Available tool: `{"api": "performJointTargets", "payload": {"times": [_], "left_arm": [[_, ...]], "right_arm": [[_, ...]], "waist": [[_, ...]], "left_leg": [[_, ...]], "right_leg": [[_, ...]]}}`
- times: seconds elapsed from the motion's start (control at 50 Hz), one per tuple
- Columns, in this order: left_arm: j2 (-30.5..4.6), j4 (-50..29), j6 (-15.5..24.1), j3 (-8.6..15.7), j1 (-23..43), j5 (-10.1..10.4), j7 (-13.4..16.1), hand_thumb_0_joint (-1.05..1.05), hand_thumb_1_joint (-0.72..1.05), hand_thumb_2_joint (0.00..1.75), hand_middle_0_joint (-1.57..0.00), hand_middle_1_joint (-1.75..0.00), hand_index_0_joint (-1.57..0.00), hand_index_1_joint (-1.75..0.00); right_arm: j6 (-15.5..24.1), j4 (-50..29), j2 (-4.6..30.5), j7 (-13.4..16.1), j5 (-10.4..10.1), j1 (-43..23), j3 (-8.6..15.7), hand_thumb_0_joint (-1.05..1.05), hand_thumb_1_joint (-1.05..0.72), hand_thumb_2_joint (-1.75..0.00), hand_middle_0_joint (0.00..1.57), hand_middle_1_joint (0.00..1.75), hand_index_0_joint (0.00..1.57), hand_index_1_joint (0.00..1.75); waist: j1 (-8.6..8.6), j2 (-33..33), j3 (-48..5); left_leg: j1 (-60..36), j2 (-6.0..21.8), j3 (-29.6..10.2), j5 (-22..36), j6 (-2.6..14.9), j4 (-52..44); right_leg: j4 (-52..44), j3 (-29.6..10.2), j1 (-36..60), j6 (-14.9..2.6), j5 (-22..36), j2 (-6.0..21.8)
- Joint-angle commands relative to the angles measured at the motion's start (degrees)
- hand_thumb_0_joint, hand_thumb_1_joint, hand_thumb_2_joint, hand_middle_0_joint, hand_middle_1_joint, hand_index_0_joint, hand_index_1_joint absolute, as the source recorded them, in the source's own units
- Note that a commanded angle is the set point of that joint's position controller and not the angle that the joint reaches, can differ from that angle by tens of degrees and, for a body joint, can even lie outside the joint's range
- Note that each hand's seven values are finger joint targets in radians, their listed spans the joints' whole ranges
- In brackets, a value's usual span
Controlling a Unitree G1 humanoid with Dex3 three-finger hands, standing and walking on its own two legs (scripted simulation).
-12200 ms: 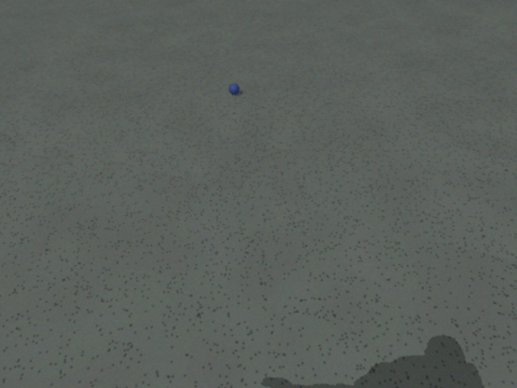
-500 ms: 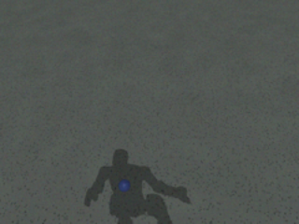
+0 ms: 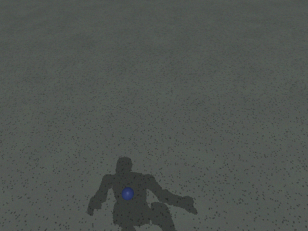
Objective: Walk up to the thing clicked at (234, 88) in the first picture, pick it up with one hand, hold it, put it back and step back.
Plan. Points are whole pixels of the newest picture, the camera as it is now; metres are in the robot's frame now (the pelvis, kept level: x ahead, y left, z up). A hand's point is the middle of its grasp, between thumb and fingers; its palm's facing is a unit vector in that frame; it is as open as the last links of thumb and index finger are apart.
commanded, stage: stand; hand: left
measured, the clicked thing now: (127, 193) +0.48 +0.22 -0.74
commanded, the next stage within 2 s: walk up in 0.76 s
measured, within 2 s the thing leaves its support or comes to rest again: neither
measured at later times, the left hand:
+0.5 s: hand out of the picture +0.06 +0.26 -0.16, palm faces -0.02 -0.94 -0.34, open 7.4 cm
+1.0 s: hand out of the picture +0.08 +0.27 -0.17, palm faces +0.00 -0.94 -0.35, open 7.4 cm
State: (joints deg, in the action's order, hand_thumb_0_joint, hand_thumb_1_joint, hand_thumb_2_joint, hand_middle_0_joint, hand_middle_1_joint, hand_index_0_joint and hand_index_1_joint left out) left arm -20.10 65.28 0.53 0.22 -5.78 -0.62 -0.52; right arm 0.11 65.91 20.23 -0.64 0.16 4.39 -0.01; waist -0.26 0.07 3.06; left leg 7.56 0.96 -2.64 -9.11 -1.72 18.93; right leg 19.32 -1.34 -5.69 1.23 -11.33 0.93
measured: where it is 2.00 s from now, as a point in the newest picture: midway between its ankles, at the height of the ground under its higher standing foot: outside the picture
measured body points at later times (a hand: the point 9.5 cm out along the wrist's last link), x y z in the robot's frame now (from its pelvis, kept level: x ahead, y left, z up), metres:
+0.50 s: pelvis -0.01 +0.00 +0.00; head +0.00 +0.00 +0.45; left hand +0.06 +0.30 -0.13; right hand +0.06 -0.30 -0.13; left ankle +0.02 +0.14 -0.75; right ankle -0.01 -0.13 -0.75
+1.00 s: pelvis +0.03 +0.01 -0.01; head +0.04 +0.01 +0.44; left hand +0.08 +0.32 -0.14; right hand +0.09 -0.30 -0.14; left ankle +0.02 +0.14 -0.75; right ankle -0.01 -0.13 -0.75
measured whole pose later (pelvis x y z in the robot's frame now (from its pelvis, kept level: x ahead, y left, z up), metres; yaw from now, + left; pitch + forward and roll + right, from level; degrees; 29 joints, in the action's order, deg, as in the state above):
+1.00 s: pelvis +0.03 +0.01 -0.01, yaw +0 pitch -1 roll +0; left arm -21.0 62.5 0.5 1.9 -11.5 -1.2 -1.0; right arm 0.5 62.2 20.3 -1.3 1.6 10.9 1.5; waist 0.5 -0.5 1.4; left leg 8.9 0.3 -2.6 -15.6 -0.9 25.9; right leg 24.8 -1.4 -6.3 1.4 -17.1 1.4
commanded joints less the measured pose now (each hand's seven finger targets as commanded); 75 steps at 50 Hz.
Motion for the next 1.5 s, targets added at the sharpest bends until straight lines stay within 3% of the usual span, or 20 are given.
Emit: {"api": "performJointTargets", "payload": {"times": [0.0, 0.54, 0.7, 0.72, 0.74, 0.78, 0.84, 0.9, 0.98, 1.04, 1.16, 1.24, 1.26, 1.28, 1.32, 1.38, 1.42, 1.44, 1.46, 1.48], "left_arm": [[-12.67, -2.98, 1.19, 2.45, 1.91, 0.22, 0.98, 0.00, 0.90, 0.90, -0.20, -0.30, -0.20, -0.30], [-12.54, -3.50, 0.92, 2.34, 0.57, 0.15, 0.77, 0.00, 0.90, 0.90, -0.20, -0.30, -0.20, -0.30], [-12.66, -3.59, 1.07, 2.33, 0.07, 0.19, 0.86, 0.00, 0.90, 0.90, -0.20, -0.30, -0.20, -0.30], [-12.61, -3.58, 1.00, 2.29, 0.12, 0.18, 0.81, 0.00, 0.90, 0.90, -0.20, -0.30, -0.20, -0.30], [-13.53, -4.85, 1.29, 3.50, -0.74, -0.14, 0.51, 0.00, 0.90, 0.90, -0.20, -0.30, -0.20, -0.30], [-13.81, -4.87, 1.12, 3.92, -1.34, -0.57, 0.38, 0.00, 0.90, 0.90, -0.20, -0.30, -0.20, -0.30], [-13.97, -6.06, 1.08, 4.40, -1.45, -0.80, 0.33, 0.00, 0.90, 0.90, -0.20, -0.30, -0.20, -0.30], [-13.60, -7.35, 1.41, 4.36, -1.32, -0.57, 0.47, 0.00, 0.90, 0.90, -0.20, -0.30, -0.20, -0.30], [-12.48, -7.73, 1.91, 4.06, -3.22, 0.34, 0.90, 0.00, 0.90, 0.90, -0.20, -0.30, -0.20, -0.30], [-12.50, -8.47, 1.61, 4.00, -3.14, 0.54, 1.32, 0.00, 0.90, 0.90, -0.20, -0.30, -0.20, -0.30], [-11.98, -9.76, 1.28, 3.70, -2.96, 0.30, 1.50, 0.00, 0.90, 0.90, -0.20, -0.30, -0.20, -0.30], [-15.04, -8.60, 1.64, 4.82, -8.44, 0.33, 1.98, 0.00, 0.90, 0.90, -0.20, -0.30, -0.20, -0.30], [-16.94, -8.38, 1.73, 5.34, -10.36, 0.42, 2.19, 0.00, 0.90, 0.90, -0.20, -0.30, -0.20, -0.30], [-17.44, -8.45, 1.85, 5.58, -11.12, 0.23, 2.28, 0.00, 0.90, 0.90, -0.20, -0.30, -0.20, -0.30], [-17.24, -9.92, 1.98, 5.62, -10.25, -0.58, 2.29, 0.00, 0.90, 0.90, -0.20, -0.30, -0.20, -0.30], [-15.53, -12.66, 1.80, 4.68, -3.52, -0.64, 2.34, 0.00, 0.90, 0.90, -0.20, -0.30, -0.20, -0.30], [-14.08, -14.51, 1.40, 4.05, 2.07, 0.34, 2.20, 0.00, 0.90, 0.90, -0.20, -0.30, -0.20, -0.30], [-11.00, -15.65, 1.10, 3.38, 3.29, 1.45, 1.97, 0.00, 0.90, 0.90, -0.20, -0.30, -0.20, -0.30], [-9.67, -14.83, 0.14, 3.07, 0.63, 1.83, 2.19, 0.00, 0.90, 0.90, -0.20, -0.30, -0.20, -0.30], [-11.79, -13.31, -1.03, 3.42, -2.99, 1.88, 2.43, 0.00, 0.90, 0.90, -0.20, -0.30, -0.20, -0.30]], "right_arm": [[1.40, -3.42, 12.12, 0.85, 0.06, -2.33, 1.97, 0.00, -0.90, -0.90, 0.20, 0.30, 0.20, 0.30], [1.32, -3.44, 12.65, 0.81, 0.24, -0.46, 2.16, 0.00, -0.90, -0.90, 0.20, 0.30, 0.20, 0.30], [1.44, -3.67, 12.41, 0.88, 0.16, -0.04, 2.04, 0.00, -0.90, -0.90, 0.20, 0.30, 0.20, 0.30], [1.46, -3.65, 12.35, 0.88, 0.18, 0.06, 1.92, 0.00, -0.90, -0.90, 0.20, 0.30, 0.20, 0.30], [1.45, -4.91, 13.35, 0.52, 0.92, 1.67, 3.39, 0.00, -0.90, -0.90, 0.20, 0.30, 0.20, 0.30], [1.17, -5.62, 13.03, 0.22, 1.34, 1.62, 3.56, 0.00, -0.90, -0.90, 0.20, 0.30, 0.20, 0.30], [1.02, -6.84, 12.19, -0.03, 1.70, 2.14, 3.66, 0.00, -0.90, -0.90, 0.20, 0.30, 0.20, 0.30], [1.82, -7.74, 11.45, 0.06, 1.65, 3.38, 3.66, 0.00, -0.90, -0.90, 0.20, 0.30, 0.20, 0.30], [2.53, -8.82, 12.99, 0.56, 0.95, 4.26, 4.20, 0.00, -0.90, -0.90, 0.20, 0.30, 0.20, 0.30], [1.79, -9.43, 13.62, 1.02, 0.46, 5.87, 4.91, 0.00, -0.90, -0.90, 0.20, 0.30, 0.20, 0.30], [0.87, -11.38, 14.28, 1.25, 0.17, 5.13, 5.70, 0.00, -0.90, -0.90, 0.20, 0.30, 0.20, 0.30], [0.64, -13.61, 11.73, 1.35, -0.07, 1.11, 5.04, 0.00, -0.90, -0.90, 0.20, 0.30, 0.20, 0.30], [0.54, -14.56, 10.43, 1.25, 0.10, -0.61, 4.59, 0.00, -0.90, -0.90, 0.20, 0.30, 0.20, 0.30], [0.19, -15.07, 9.13, 1.27, 0.63, -2.18, 4.35, 0.00, -0.90, -0.90, 0.20, 0.30, 0.20, 0.30], [0.36, -15.96, 9.83, 1.00, 1.12, -3.51, 4.51, 0.00, -0.90, -0.90, 0.20, 0.30, 0.20, 0.30], [1.20, -14.56, 9.79, 0.11, 0.54, 0.91, 4.83, 0.00, -0.90, -0.90, 0.20, 0.30, 0.20, 0.30], [1.54, -10.88, 11.92, 0.51, 0.70, 9.62, 6.34, 0.00, -0.90, -0.90, 0.20, 0.30, 0.20, 0.30], [1.66, -9.81, 15.71, 1.03, 0.94, 12.87, 7.69, 0.00, -0.90, -0.90, 0.20, 0.30, 0.20, 0.30], [1.94, -10.89, 15.72, 1.46, 0.87, 11.20, 7.21, 0.00, -0.90, -0.90, 0.20, 0.30, 0.20, 0.30], [1.96, -11.90, 15.74, 1.57, 0.91, 7.20, 7.05, 0.00, -0.90, -0.90, 0.20, 0.30, 0.20, 0.30]], "waist": [[0.19, -0.05, -4.27], [0.33, 0.70, -2.55], [0.27, 0.08, -4.02], [0.25, 0.54, -3.34], [0.41, 0.28, -6.17], [0.82, -0.37, -2.30], [0.94, -1.93, 3.09], [0.46, -1.86, 2.89], [0.82, 1.80, -5.59], [0.08, 2.79, -7.52], [0.00, 4.42, -5.10], [2.93, -3.12, -4.51], [4.38, -6.00, -3.49], [5.16, -9.88, -0.35], [4.66, -7.76, 3.19], [0.92, -9.31, 1.92], [-4.74, -4.50, -5.33], [-6.44, 4.92, -8.71], [-3.90, 6.10, -9.10], [-1.88, 3.66, -8.30]], "left_leg": [[-0.54, 5.74, -3.72, 6.51, 2.34, -2.55], [1.41, 5.27, -4.67, -0.15, 2.38, -3.34], [0.28, 5.40, -4.60, 4.81, 2.55, -2.41], [0.58, 5.42, -4.60, 3.70, 2.49, -2.84], [-0.11, 3.40, -3.11, -7.11, 4.16, -1.60], [3.18, 2.41, -3.03, -16.81, 4.71, -0.51], [8.38, 1.73, -3.33, -18.45, 4.58, 1.29], [6.22, 2.33, -3.64, -7.53, 4.29, 1.44], [-2.79, 5.21, -4.11, 18.28, 5.83, 4.64], [-5.37, 5.40, -2.82, 25.35, 6.49, 7.90], [-4.82, 7.37, -5.52, 20.34, 8.50, 8.27], [7.75, 1.79, 1.82, 15.36, 5.60, 18.49], [13.48, -1.18, 4.37, 6.41, 4.02, 23.63], [19.77, -2.66, 5.14, -18.93, 3.52, 28.14], [21.96, 0.26, 1.71, -27.49, 3.96, 26.15], [12.14, 0.68, 2.91, -15.54, 4.25, 14.53], [-6.49, 2.39, 1.17, 13.56, 4.95, 0.78], [-14.53, 10.21, -9.26, 26.47, 7.94, -0.78], [-15.37, 15.78, -16.33, 27.80, 11.24, -1.75], [-6.46, 17.39, -16.17, 12.08, 14.13, -1.53]], "right_leg": [[-3.49, -3.49, 0.03, -1.88, 6.65, 5.99], [-3.97, -3.65, -1.71, -2.16, 0.55, 5.80], [-3.20, -3.41, -0.29, -2.07, 4.98, 6.05], [-3.23, -3.34, -0.71, -2.08, 4.18, 5.99], [-2.61, -2.72, 1.00, -3.07, -5.14, 3.85], [-2.78, -3.94, -2.84, -4.13, -16.31, 3.59], [-4.64, -6.79, -5.96, -5.06, -21.16, 4.68], [-2.55, -6.94, -5.28, -5.28, -7.99, 5.61], [5.36, -1.40, -0.06, -3.42, 16.06, 3.47], [8.89, 0.41, 0.18, -3.55, 18.53, 2.66], [11.36, 0.88, -3.59, -3.94, 11.28, 1.29], [7.56, -5.73, 8.20, -7.02, 22.54, 6.58], [5.52, -10.83, 11.47, -10.10, 27.03, 11.21], [3.25, -15.94, 12.61, -14.14, 34.47, 16.77], [2.43, -16.77, 9.78, -16.44, 36.46, 18.64], [6.61, -8.22, 5.53, -10.58, 35.21, 11.95], [17.00, -0.75, -3.06, -4.41, 28.12, 6.15], [28.70, 0.87, -11.00, -1.21, 11.54, -1.02], [30.30, -1.98, -14.62, -1.54, -19.05, -4.85], [31.77, -6.28, -10.38, -2.50, -22.15, -1.60]]}}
